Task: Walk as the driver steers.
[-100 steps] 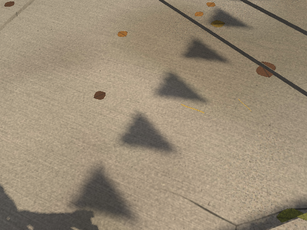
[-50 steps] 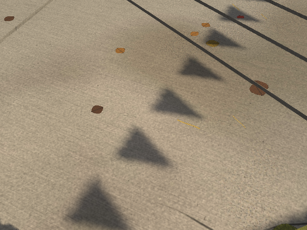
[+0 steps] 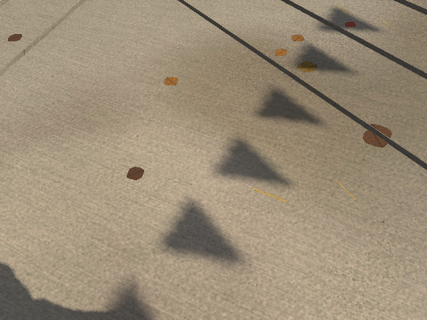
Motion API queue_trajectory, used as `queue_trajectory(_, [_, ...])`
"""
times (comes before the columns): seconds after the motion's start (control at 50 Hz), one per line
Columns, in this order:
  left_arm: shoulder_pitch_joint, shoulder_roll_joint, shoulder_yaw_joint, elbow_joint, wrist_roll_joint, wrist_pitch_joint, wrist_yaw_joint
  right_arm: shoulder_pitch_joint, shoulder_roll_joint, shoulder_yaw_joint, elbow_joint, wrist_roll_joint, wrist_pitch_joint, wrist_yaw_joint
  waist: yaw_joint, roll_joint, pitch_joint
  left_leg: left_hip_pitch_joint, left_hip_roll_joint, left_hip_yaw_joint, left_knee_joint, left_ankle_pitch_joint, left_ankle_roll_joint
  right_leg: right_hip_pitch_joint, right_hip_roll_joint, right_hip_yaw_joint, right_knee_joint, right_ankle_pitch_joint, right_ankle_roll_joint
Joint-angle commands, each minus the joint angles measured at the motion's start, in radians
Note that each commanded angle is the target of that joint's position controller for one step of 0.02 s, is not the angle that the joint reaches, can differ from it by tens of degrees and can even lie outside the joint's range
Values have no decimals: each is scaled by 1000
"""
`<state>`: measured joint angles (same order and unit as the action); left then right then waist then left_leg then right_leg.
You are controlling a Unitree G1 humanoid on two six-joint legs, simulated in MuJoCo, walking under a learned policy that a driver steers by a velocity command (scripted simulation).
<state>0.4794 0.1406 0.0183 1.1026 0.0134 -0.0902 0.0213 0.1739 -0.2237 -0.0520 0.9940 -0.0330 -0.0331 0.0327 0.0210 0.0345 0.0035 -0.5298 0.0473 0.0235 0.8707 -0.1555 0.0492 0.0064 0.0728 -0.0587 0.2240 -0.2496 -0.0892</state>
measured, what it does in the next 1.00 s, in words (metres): goes down, turning left: left foot 0.12 m lower, then right foot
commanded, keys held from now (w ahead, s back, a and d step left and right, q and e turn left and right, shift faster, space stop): w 0.04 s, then no key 0.22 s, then q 0.28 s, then w+q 0.46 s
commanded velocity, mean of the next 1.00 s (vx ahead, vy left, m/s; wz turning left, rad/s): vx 0.25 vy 0.00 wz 0.31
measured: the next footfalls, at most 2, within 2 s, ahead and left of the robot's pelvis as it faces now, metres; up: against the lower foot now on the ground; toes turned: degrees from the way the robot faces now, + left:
left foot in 0.30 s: +0.34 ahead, +0.09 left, -0.12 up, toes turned +4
right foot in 0.84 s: +0.41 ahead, -0.10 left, -0.12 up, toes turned +20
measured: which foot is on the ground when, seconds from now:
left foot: up 0.00-0.28, down 0.30-0.84, up 0.86-1.00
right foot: down 0.00-0.32, up 0.34-0.82, down 0.84-1.00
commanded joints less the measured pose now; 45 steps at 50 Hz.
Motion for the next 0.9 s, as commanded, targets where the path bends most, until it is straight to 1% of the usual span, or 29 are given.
queue_trajectory(0.02, [104, 122, 20, -5, 7, -16, 6, -14, -35, -5, -41, 0, 8, 6, -11, -114, 63, -132, 0, 18, 33, 111, -1, 46, -266, 144, -30, 549, -86])
queue_trajectory(0.04, [82, 102, 13, -13, 6, -22, 4, -71, -35, -7, -65, 10, 0, 7, -11, -106, 91, -143, -7, 25, -37, 180, 5, 20, -222, 123, -27, 500, -92])
queue_trajectory(0.06, [102, 91, 10, 7, 6, -31, 9, -139, -40, -11, -92, 7, -12, 4, 5, -107, 125, -217, 1, -3, -78, 219, 11, 79, -240, 141, -4, 526, -93])
queue_trajectory(0.1, [105, 96, 11, 9, 14, -37, 20, -150, -39, -11, -96, -3, -27, 6, 9, -103, 126, -241, 2, -4, -141, 267, 18, 123, -243, 127, 62, 634, -99])
queue_trajectory(0.16, [62, 76, 7, 6, 11, -45, 28, -207, -14, -1, -137, 4, -37, 14, 33, -62, 128, -33, -9, 17, -419, 543, 29, -20, -175, 75, 148, 431, -50])
queue_trajectory(0.22, [106, 70, 2, 14, 21, -41, 45, -201, -18, 5, -127, 7, -40, 20, 78, -44, 129, 61, -18, 27, -526, 643, 17, -35, -155, 102, 313, 336, -34])
queue_trajectory(0.26, [128, 79, 5, 16, 35, -28, 54, -86, -43, 2, -80, 6, -54, 16, 63, -6, 103, 155, -20, 33, -598, 649, 8, -25, -133, 127, 505, 314, -39])
queue_trajectory(0.28, [110, 99, 7, 17, 42, -17, 54, 59, -62, -8, -21, 3, -63, 2, 7, 5, 45, 272, -30, 59, -642, 669, 14, -26, -112, 116, 693, 328, -42])
queue_trajectory(0.3, [67, 125, 15, 14, 21, -9, 50, 259, -81, -17, 58, -16, -79, -5, -91, 40, -25, 491, -15, 97, -716, 796, 14, -116, -76, 72, 939, 289, -24])
queue_trajectory(0.32, [199, 70, 18, 45, -27, -1, 43, 379, -148, -36, 109, -24, -76, -1, -66, 201, -173, 850, 145, 14, -480, 1332, 60, -370, 33, -32, 1316, -413, 26])
queue_trajectory(0.34, [313, 73, 15, 56, -93, 6, 55, 428, -184, -42, 81, 1, -67, 12, -80, 192, -456, 1263, 394, -265, -140, 1735, 274, -688, 44, 43, 1704, -745, 73])
queue_trajectory(0.36, [198, 115, 16, 26, -89, 3, 61, 400, -146, -34, 38, 20, -52, 11, -150, 0, -528, 1256, 437, -352, -210, 1563, 353, -830, -14, 98, 1764, -663, 75])
queue_trajectory(0.38, [63, 116, 20, -28, -53, 3, 46, 294, -120, -23, 3, 13, -33, -18, -122, -60, -418, 1090, 398, -343, -312, 1247, 374, -894, -74, 64, 1698, -550, 73])
queue_trajectory(0.4, [-42, 109, 19, -79, -22, 16, 32, 200, -107, -16, -19, 5, -24, -57, -86, -50, -334, 906, 392, -408, -395, 882, 403, -941, -98, 67, 1648, -426, 81])
queue_trajectory(0.42, [-124, 102, 19, -113, 28, 37, 26, 156, -100, -15, -41, 14, -16, -81, -68, -90, -239, 684, 371, -429, -481, 704, 398, -908, -103, 55, 1623, -370, 90])
queue_trajectory(0.44, [-165, 88, 18, -140, 65, 67, 22, 163, -93, -9, -37, 22, -10, -80, -48, -106, -153, 463, 335, -401, -509, 705, 374, -822, -110, 55, 1583, -382, 90])
queue_trajectory(0.48, [-153, 43, 1, -167, 46, 108, 21, 157, -131, -8, -61, -13, -18, -60, 3, -77, -91, 201, 256, -310, -523, 751, 337, -719, -94, 46, 1520, -274, 72])
queue_trajectory(0.5, [-173, 44, 4, -189, 43, 111, 24, 150, -124, -6, -59, -16, -24, -55, 14, -49, -85, 164, 221, -306, -509, 726, 318, -745, -84, 64, 1527, -191, 70])
queue_trajectory(0.54, [-198, 65, 10, -218, 42, 110, 27, 137, -108, 2, -75, -9, -25, -48, 24, 16, -88, 139, 136, -261, -487, 666, 277, -786, -71, 52, 1440, -44, 86])
queue_trajectory(0.58, [-288, 51, 2, -278, 54, 108, 15, 145, -65, 13, -80, 10, -15, -64, 11, 31, -72, 106, 61, -266, -493, 241, 223, -800, -88, 52, 1194, 146, 115])
queue_trajectory(0.64, [-422, 59, -8, -359, 60, 110, -8, 177, -107, -10, -123, 17, 4, -76, -53, 69, -59, 153, 64, -397, -587, -264, 194, -785, -99, 69, 872, 188, 161])
queue_trajectory(0.72, [-535, 82, -5, -426, 22, 93, -12, 226, -151, -46, -153, 11, 21, -55, -112, 122, -31, 192, 99, -486, -640, -448, 174, -611, -52, 88, 539, 80, 165])
queue_trajectory(0.76, [-480, 93, 5, -421, 8, 74, -14, 199, -151, -53, -184, 1, 25, -38, -89, 120, -22, 93, 77, -505, -631, -549, 161, -412, -10, 78, 436, -11, 139])
queue_trajectory(0.8, [-352, 96, 13, -397, 0, 49, -6, 176, -127, -56, -204, -9, 26, -35, -21, 107, 5, -23, 27, -514, -576, -600, 141, -197, -8, 90, 327, -83, 105])
queue_trajectory(0.82, [-259, 111, 19, -379, -5, 32, 5, 160, -95, -52, -217, -9, 21, -39, 31, 71, 18, -111, -21, -483, -493, -614, 116, -66, -51, 100, 242, -118, 91])
queue_trajectory(0.84, [-151, 176, 32, -360, 2, 16, 19, 155, -15, -38, -236, 6, 11, -42, 61, -61, -10, -204, -98, -350, -256, -576, 68, 56, -260, 286, 119, -306, 72])
queue_trajectory(0.86, [-110, 291, 56, -371, 25, 16, 28, 139, 40, -25, -293, 34, -5, -36, 56, -244, -39, -397, -240, -180, -4, -503, 20, 158, -507, 694, -35, -585, -12])
queue_trajectory(0.88, [-128, 309, 75, -342, 32, 25, 32, 38, -79, -49, -318, -10, -12, -26, 41, -181, 68, -491, -149, -191, 94, -340, 17, 44, -506, 764, -82, -633, -66])
queue_trajectory(0.9, [-174, 245, 62, -353, 21, 24, 26, 30, -109, -61, -312, -20, -11, -13, 12, -142, 87, -452, -128, -214, 121, -248, 9, -10, -446, 658, -67, -558, -51])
